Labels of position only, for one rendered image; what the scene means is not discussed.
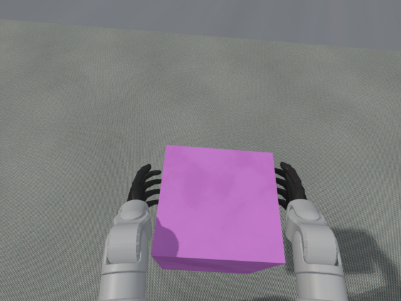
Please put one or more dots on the robot right hand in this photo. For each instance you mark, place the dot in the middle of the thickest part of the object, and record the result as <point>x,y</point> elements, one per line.
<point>292,184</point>

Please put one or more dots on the right robot forearm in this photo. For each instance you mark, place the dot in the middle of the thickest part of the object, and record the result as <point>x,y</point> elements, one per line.
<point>316,254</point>

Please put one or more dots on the carton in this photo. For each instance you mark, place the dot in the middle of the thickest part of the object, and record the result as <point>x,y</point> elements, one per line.
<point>218,211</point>

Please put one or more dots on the left robot forearm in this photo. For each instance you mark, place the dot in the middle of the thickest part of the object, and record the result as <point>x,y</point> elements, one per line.
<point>125,256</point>

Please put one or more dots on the robot left hand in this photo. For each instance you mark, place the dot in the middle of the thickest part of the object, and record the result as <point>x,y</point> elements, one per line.
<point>139,185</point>

